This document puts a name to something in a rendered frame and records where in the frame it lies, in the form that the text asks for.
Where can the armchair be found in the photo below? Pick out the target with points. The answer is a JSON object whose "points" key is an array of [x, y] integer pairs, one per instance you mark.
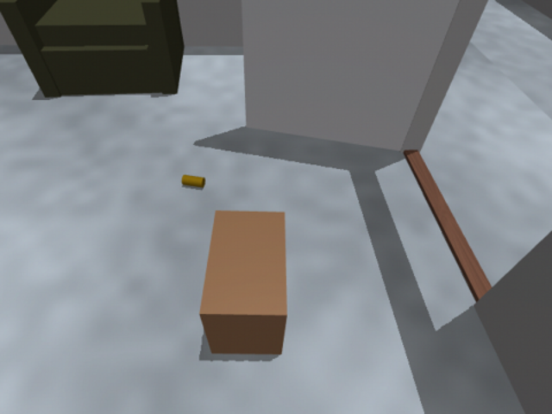
{"points": [[92, 47]]}

